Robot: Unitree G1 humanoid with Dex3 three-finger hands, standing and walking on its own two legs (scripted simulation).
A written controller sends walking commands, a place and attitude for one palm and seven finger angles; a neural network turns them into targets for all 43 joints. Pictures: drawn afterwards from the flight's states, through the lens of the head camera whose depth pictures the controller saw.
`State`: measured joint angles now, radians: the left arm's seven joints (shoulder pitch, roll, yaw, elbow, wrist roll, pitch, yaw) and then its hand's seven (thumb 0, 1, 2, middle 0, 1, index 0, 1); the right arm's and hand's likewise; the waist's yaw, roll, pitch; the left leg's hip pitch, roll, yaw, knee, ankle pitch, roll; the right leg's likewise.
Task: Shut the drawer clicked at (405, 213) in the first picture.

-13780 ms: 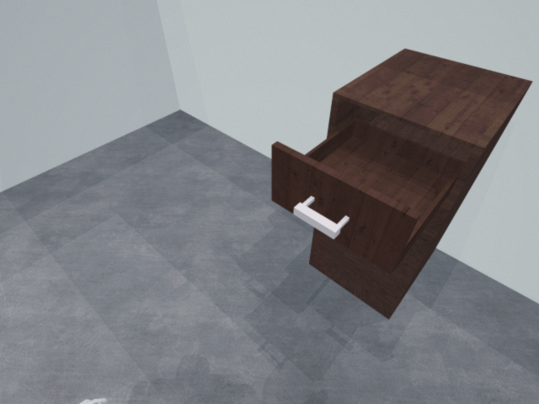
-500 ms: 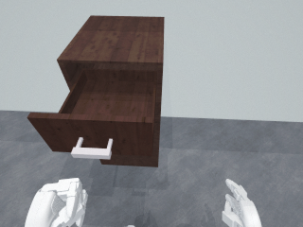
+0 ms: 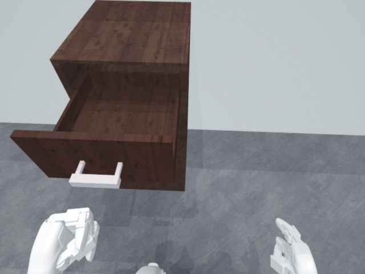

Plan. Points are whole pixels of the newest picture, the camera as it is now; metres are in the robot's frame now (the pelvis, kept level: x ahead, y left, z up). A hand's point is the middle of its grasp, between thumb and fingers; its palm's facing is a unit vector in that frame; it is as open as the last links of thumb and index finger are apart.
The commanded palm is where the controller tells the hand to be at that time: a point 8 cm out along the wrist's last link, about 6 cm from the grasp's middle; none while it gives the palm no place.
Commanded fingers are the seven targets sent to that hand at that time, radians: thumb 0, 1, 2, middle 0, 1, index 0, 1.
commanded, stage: bring the fist close to the handle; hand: left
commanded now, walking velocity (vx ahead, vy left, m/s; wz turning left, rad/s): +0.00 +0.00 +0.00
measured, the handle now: (98, 173) +0.34 +0.22 +0.01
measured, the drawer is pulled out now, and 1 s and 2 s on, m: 0.27 0.27 0.22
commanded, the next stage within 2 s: push the drawer shut in 0.96 s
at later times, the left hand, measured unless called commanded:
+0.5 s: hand (106, 225) +0.22 +0.17 +0.02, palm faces +0.00 -1.00 -0.03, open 3.3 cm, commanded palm +0.20 +0.23 +0.02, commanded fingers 0.00 0.90 0.90 -1.40 -1.60 -1.40 -1.60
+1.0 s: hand (114, 230) +0.21 +0.16 +0.00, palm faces -0.02 -1.00 -0.03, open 3.3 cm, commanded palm +0.20 +0.22 +0.02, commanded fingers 0.00 0.90 0.90 -1.40 -1.60 -1.40 -1.60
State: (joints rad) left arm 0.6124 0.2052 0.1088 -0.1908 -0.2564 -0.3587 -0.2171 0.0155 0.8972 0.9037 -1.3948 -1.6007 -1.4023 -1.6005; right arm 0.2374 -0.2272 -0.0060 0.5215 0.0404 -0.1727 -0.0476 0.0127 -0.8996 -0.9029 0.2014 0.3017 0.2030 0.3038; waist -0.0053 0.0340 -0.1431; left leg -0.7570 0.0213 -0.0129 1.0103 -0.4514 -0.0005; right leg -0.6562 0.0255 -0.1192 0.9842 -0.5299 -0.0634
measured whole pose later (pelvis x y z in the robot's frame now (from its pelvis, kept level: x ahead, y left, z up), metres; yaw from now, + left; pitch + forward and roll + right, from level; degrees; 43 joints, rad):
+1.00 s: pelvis -0.01 +0.02 -0.04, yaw -1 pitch +18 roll -2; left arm 0.45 0.18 0.00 -0.09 -0.16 -0.40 -0.07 0.02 0.90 0.90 -1.39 -1.60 -1.40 -1.60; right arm 0.23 -0.23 0.01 0.45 0.01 -0.08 -0.02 0.01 -0.90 -0.90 0.20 0.30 0.20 0.30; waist -0.02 0.03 -0.18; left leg -1.02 0.02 0.00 1.22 -0.52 0.02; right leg -0.91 0.01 -0.11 1.19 -0.59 -0.05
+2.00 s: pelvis -0.02 +0.02 -0.03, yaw -1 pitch +17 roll -3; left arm -0.10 0.25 0.11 0.36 -0.19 -0.37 -0.13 -0.07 0.73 0.90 -1.40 -1.60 -1.40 -1.60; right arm 0.22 -0.24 0.03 0.58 0.03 -0.07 -0.04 0.01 -0.90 -0.90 0.20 0.30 0.20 0.30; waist -0.04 0.03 -0.15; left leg -1.01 0.02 -0.01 1.17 -0.47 0.02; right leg -0.90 0.02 -0.12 1.14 -0.54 -0.05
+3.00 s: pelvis -0.03 +0.02 -0.03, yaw -2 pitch +21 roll -3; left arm -0.66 0.33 0.27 0.98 -0.11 -0.50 -0.09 -0.05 0.75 0.91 -1.40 -1.60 -1.40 -1.60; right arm 0.31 -0.26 0.02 0.64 -0.01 0.03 0.00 0.01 -0.90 -0.90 0.20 0.30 0.20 0.30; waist -0.11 0.02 -0.14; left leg -1.09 0.03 0.01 1.17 -0.46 0.03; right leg -0.99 0.03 -0.09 1.15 -0.53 -0.04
